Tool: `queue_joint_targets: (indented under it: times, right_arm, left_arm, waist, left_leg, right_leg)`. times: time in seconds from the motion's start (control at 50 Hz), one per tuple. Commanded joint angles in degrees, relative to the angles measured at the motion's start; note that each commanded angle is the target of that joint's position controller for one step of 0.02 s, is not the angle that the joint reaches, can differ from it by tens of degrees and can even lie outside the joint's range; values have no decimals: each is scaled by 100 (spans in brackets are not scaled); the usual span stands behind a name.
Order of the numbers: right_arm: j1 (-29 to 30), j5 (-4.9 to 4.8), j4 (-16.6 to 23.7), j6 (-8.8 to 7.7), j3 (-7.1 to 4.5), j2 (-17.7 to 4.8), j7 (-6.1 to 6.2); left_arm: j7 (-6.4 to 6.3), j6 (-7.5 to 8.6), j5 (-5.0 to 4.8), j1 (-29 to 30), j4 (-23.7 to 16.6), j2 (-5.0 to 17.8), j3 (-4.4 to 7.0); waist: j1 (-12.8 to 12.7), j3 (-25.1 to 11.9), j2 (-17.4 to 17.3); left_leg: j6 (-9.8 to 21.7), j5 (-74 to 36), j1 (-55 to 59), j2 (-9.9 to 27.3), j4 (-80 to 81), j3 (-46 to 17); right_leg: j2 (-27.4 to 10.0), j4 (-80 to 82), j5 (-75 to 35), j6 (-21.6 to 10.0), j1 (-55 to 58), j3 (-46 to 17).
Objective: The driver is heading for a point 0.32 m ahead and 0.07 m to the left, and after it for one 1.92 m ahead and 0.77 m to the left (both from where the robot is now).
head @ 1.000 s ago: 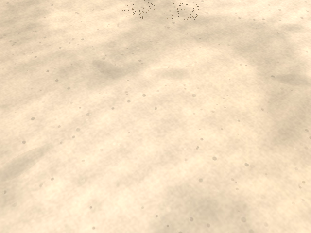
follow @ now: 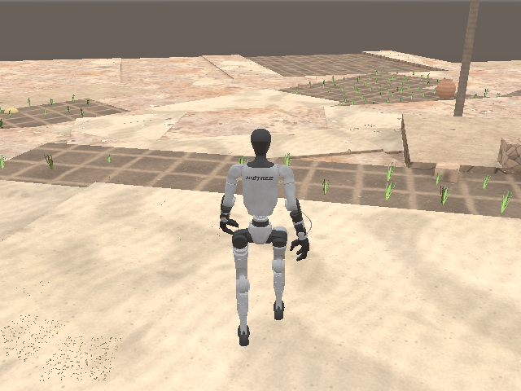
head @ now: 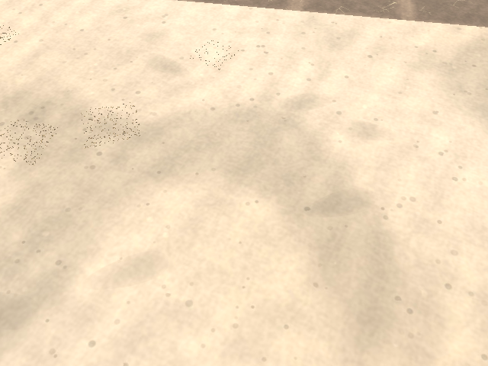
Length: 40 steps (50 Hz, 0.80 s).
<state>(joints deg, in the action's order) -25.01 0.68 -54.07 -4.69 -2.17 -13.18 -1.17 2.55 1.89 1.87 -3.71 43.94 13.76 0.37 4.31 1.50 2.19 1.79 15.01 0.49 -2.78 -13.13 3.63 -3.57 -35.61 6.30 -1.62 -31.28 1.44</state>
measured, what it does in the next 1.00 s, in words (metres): walks ahead, turning left: right foot, then left foot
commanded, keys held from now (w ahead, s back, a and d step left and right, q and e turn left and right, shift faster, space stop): w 0.14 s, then w+q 0.86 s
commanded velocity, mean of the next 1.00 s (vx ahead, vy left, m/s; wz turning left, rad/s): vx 0.50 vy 0.00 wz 0.36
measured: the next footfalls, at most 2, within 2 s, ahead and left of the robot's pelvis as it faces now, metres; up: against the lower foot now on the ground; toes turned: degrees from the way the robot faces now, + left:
right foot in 0.08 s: +0.19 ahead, -0.11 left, +0.00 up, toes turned -3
left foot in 0.62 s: +0.46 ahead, +0.09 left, +0.00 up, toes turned +18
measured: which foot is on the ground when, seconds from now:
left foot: down 0.00-0.10, up 0.12-0.60, down 0.62-1.00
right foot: up 0.00-0.06, down 0.08-0.64, up 0.66-1.00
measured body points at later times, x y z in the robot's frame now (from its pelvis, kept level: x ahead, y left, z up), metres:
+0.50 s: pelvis +0.25 -0.03 +0.00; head +0.28 -0.03 +0.45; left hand +0.20 +0.22 -0.14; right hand +0.43 -0.25 -0.13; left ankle +0.40 +0.11 -0.70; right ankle +0.15 -0.11 -0.74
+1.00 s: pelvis +0.52 +0.05 +0.00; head +0.55 +0.08 +0.45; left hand +0.59 +0.35 -0.11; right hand +0.63 -0.21 -0.12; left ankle +0.42 +0.08 -0.74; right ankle +0.74 -0.04 -0.69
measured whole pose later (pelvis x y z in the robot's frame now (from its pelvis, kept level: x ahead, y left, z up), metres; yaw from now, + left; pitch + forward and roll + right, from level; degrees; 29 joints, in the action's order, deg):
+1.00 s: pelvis +0.52 +0.05 +0.00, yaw +26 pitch +2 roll +0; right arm -22.6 0.2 -50.1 -2.4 -4.2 -15.6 -0.3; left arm 1.2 1.4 2.2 -4.4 43.3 14.8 1.6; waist 3.9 2.4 2.0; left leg 7.0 14.6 -2.8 -8.5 -16.8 -6.8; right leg -6.1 -43.0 3.9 3.4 -37.6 -2.5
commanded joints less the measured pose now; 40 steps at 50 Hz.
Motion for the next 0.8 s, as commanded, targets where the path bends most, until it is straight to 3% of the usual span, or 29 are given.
queue_joint_targets:
  times: [0.02, 0.04, 0.06, 0.08, 0.1, 0.12, 0.14, 0.16, 0.18, 0.2, 0.24, 0.3, 0.42, 0.5, 0.56, 0.58, 0.6, 0.62, 0.64, 0.66, 0.68, 0.7, 0.72, 0.74, 0.76, 0.8]
  right_arm:
    - [-13, 11, 191, -17, -217, -1019, 44]
    - [33, 2, 171, 8, -220, -1042, 57]
    - [19, -15, 136, 37, -195, -976, 62]
    - [66, -26, 242, 33, -130, -800, 67]
    - [-238, -159, 537, 15, 12, -245, 38]
    - [-138, 0, 461, 59, -137, -764, 91]
    - [160, 40, 498, 85, -181, -822, 80]
    - [312, -2, 494, 73, -138, -673, 36]
    - [349, -19, 452, 112, -131, -578, 14]
    - [266, 57, 393, 187, -127, -538, -14]
    - [238, 99, 334, 294, -131, -463, -79]
    - [730, 83, 473, 359, -152, -424, -121]
    - [1850, 98, 860, 339, -59, -261, -184]
    - [2450, 123, 1162, 318, 6, -234, -237]
    - [2164, 138, 1161, 327, -45, -351, -201]
    - [1804, 149, 1078, 325, -91, -436, -173]
    - [1237, 164, 924, 296, -168, -564, -146]
    - [351, 224, 660, 254, -294, -793, -92]
    - [-214, 257, 590, 270, -504, -1454, 10]
    - [77, 84, 694, 329, -580, -1785, 6]
    - [204, -32, 667, 383, -559, -1630, 37]
    - [503, -50, 660, 380, -484, -1325, 78]
    - [754, -32, 672, 363, -409, -1046, 91]
    - [931, -67, 681, 327, -360, -907, 115]
    - [1021, -76, 720, 277, -327, -841, 118]
    - [886, -90, 692, 167, -343, -945, 92]
  left_arm:
    - [-59, 108, 1, 262, -417, 489, 117]
    - [-85, 136, 29, -62, -314, 518, 148]
    - [-128, 193, 81, -748, -59, 610, 212]
    - [-194, 252, 181, -1729, 205, 922, 326]
    - [-263, 240, 243, -2348, 262, 1586, 500]
    - [-252, 164, -8, -2274, 317, 1479, 506]
    - [-234, 145, -83, -1755, 268, 1165, 422]
    - [-211, 180, -72, -1359, 206, 807, 336]
    - [-213, 222, -63, -1145, 197, 619, 285]
    - [-236, 268, -80, -1069, 246, 500, 249]
    - [-257, 376, -71, -1201, 348, 528, 261]
    - [-267, 459, -96, -1452, 517, 608, 300]
    - [-310, 462, -99, -1761, 744, 555, 271]
    - [-388, 405, -76, -2160, 974, 647, 285]
    - [-445, 329, -46, -2076, 1013, 836, 322]
    - [-460, 284, -30, -2023, 1010, 926, 347]
    - [-462, 226, -22, -1994, 989, 1006, 371]
    - [-449, 196, -48, -1889, 911, 1037, 378]
    - [-390, 236, -119, -1973, 625, 652, 283]
    - [-295, 292, -144, -1809, 279, 570, 303]
    - [-266, 349, -59, -1160, 163, 753, 317]
    - [-245, 423, -122, -1056, 93, 677, 279]
    - [-255, 430, -114, -1149, 164, 656, 287]
    - [-259, 336, -9, -1193, 157, 634, 287]
    - [-242, 215, 71, -1351, 194, 576, 272]
    - [-204, 51, 110, -1331, 128, 497, 265]
  waist:
    - [-249, 151, -758]
    - [-426, 28, -710]
    - [-722, -307, -477]
    - [-1104, -942, -108]
    - [-1122, -1619, 1180]
    - [-1076, -1548, 912]
    - [-821, -766, 451]
    - [-680, -359, 221]
    - [-531, -139, 234]
    - [-399, -6, 343]
    - [-329, -22, 287]
    - [-345, 144, 123]
    - [-548, 387, 103]
    - [-719, 489, 97]
    - [-501, 193, 281]
    - [-331, -42, 348]
    - [-98, -390, 343]
    - [340, -858, 110]
    - [432, -1479, -767]
    - [119, -1849, -1483]
    - [226, -1230, -565]
    - [27, -580, -326]
    - [-262, -149, -8]
    - [-458, 4, -17]
    - [-576, -69, -137]
    - [-633, -132, -229]
  left_leg:
    - [735, -2603, -267, 1619, 11, -793]
    - [668, -3155, -235, 1579, -420, -709]
    - [559, -3601, -368, 1341, -1333, -457]
    - [414, -2865, -1089, 1062, -2634, -222]
    - [116, -171, -2971, 231, -4688, 258]
    - [192, 1484, -3670, 69, -5446, -355]
    - [259, 1101, -3917, 420, -5631, -598]
    - [259, 682, -3783, 598, -5403, -643]
    - [239, 453, -3541, 722, -5116, -637]
    - [173, 297, -3311, 783, -4948, -651]
    - [93, -23, -3190, 738, -4980, -636]
    - [10, -585, -3738, 791, -4771, -674]
    - [-20, -1591, -3927, 715, -3294, -253]
    - [241, -1378, -3810, 581, -2457, 202]
    - [594, -606, -3152, 152, -2234, 539]
    - [741, -280, -2732, -58, -2204, 623]
    - [902, -107, -2058, -241, -2014, 599]
    - [1142, -261, -757, -188, -1552, 256]
    - [1684, 153, 879, 1261, -1418, -1746]
    - [2468, -416, 1799, 2339, -519, -4712]
    - [2262, -528, 1441, 2143, -376, -3943]
    - [2037, -849, 634, 2008, -262, -3241]
    - [1745, -1387, -109, 1698, -131, -2729]
    - [1592, -1809, -606, 1405, -55, -2322]
    - [1528, -2048, -861, 1228, -1, -2056]
    - [1541, -2457, -1056, 1028, 44, -1834]
  right_leg:
    - [197, 363, 255, -175, 610, 213]
    - [331, 621, 340, -264, 1084, 272]
    - [459, 1003, 288, -394, 1991, 294]
    - [-143, 1099, 618, -641, 3314, -397]
    - [-1799, 1571, 1363, -1253, 4842, -2876]
    - [-2023, 2061, 1299, -1431, 4565, -3887]
    - [-1744, 2049, 1330, -1319, 3945, -3018]
    - [-1493, 2254, 1007, -1173, 3262, -2341]
    - [-1238, 2472, 789, -955, 2803, -1804]
    - [-1050, 2635, 495, -803, 2464, -1410]
    - [-965, 2797, -133, -775, 2328, -963]
    - [-952, 2974, -561, -773, 2501, -441]
    - [-819, 2933, -1376, -650, 2822, 442]
    - [-1009, 2607, -2310, -581, 3503, 769]
    - [-1097, 1652, -4619, -477, 3932, 1054]
    - [-1113, 997, -5315, -465, 3989, 1130]
    - [-1114, 53, -5349, -456, 3852, 1162]
    - [-1000, -1308, -4381, -329, 3111, 1239]
    - [-548, -3317, -1500, -98, 1345, 1297]
    - [699, -4873, 2457, 132, -563, 381]
    - [236, -4854, 1929, 61, -1193, -397]
    - [-13, -4377, 1419, 46, -1152, -370]
    - [-193, -3791, 1238, 68, -809, -344]
    - [-284, -3438, 1216, 155, -469, -360]
    - [-319, -3205, 1178, 236, -150, -354]
    - [-287, -2868, 1092, 373, -72, -230]
Keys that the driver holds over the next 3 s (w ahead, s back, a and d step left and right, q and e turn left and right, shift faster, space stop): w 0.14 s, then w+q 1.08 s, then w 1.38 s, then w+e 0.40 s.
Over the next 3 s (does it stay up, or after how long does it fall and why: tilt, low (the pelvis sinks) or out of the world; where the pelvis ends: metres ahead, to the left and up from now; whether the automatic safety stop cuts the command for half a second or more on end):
stays up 1.35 0.70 0.00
